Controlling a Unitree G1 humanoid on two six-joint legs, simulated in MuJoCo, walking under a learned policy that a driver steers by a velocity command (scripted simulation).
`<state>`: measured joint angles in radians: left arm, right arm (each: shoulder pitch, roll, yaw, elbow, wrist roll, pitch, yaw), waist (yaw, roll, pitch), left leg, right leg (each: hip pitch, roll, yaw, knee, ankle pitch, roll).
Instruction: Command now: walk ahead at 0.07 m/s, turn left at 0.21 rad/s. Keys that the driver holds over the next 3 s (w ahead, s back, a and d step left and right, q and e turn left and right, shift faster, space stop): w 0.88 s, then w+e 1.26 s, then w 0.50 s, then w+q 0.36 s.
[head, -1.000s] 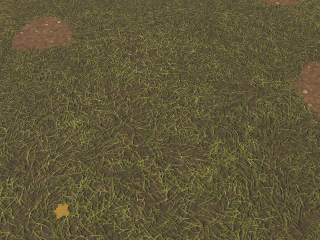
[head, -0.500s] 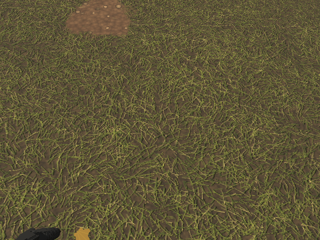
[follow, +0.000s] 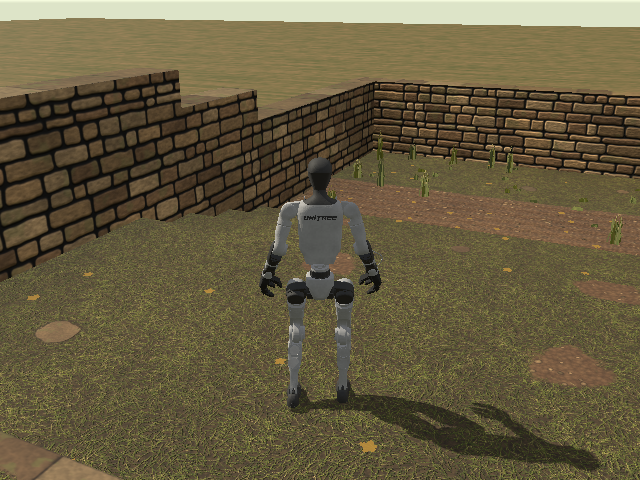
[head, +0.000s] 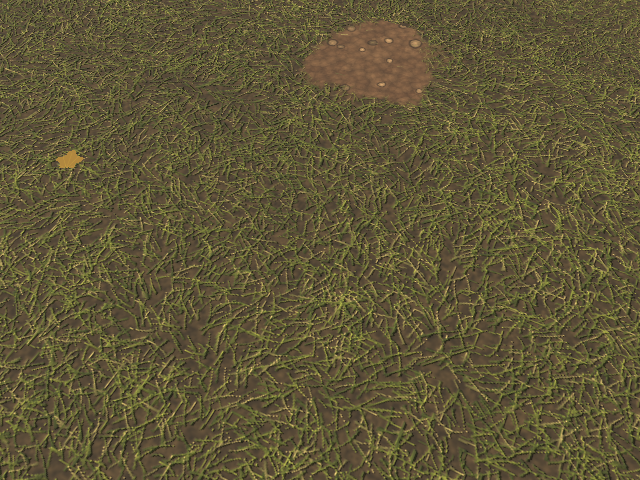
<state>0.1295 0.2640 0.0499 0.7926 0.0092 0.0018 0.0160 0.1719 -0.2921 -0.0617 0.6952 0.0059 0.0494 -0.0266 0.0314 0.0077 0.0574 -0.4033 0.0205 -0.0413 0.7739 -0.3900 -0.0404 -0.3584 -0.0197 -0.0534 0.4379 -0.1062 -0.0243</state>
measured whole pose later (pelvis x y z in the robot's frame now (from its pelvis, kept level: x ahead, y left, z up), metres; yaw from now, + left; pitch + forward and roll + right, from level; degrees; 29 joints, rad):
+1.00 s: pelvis +0.39 +0.01 -0.02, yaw -1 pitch +3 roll +0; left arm 0.40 0.29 0.04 0.92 -0.02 -0.05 0.00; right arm 0.05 -0.26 -0.04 0.65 0.00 -0.09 0.03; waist 0.07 -0.01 0.04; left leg -0.52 0.00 0.05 0.59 -0.12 0.06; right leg -0.11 0.00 0.05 0.84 -0.52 -0.02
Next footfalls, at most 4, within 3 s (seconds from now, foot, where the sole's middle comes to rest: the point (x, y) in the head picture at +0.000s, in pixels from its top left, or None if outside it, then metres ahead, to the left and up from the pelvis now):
0.06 left None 0.05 0.13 -0.77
0.44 right None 0.20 -0.13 -0.77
0.94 left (291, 433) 0.54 0.11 -0.77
1.50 right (418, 328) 0.79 -0.17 -0.77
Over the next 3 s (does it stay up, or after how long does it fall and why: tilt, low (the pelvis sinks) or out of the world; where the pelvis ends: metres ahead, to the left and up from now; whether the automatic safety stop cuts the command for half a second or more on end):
stays up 1.38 -0.51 -0.02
